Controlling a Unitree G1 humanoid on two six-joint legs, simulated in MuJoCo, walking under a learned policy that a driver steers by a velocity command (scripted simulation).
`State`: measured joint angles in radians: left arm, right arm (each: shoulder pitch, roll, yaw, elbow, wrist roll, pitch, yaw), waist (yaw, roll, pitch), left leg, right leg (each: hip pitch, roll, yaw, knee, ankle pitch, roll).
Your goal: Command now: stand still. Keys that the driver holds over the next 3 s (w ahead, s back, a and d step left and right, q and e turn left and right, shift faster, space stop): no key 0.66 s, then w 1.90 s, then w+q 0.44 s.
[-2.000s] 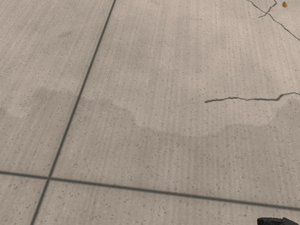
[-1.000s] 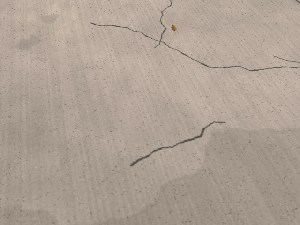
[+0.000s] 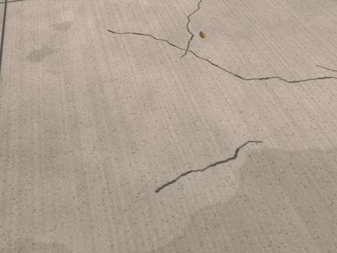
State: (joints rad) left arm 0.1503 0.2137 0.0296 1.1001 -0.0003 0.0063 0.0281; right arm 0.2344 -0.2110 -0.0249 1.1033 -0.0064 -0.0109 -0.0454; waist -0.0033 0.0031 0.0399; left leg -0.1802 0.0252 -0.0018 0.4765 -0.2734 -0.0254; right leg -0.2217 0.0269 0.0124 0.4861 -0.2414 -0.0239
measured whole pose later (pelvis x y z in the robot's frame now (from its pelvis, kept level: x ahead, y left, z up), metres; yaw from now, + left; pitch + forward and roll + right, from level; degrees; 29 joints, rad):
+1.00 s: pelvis +0.07 +0.04 -0.01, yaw +1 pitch +1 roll +0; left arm 0.32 0.23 0.05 1.08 -0.04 -0.06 0.02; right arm 0.40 -0.19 -0.04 1.07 0.01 -0.11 -0.01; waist -0.02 -0.03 -0.03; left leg -0.20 -0.02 0.05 0.54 -0.37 0.06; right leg -0.35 0.00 0.03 0.89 -0.44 -0.05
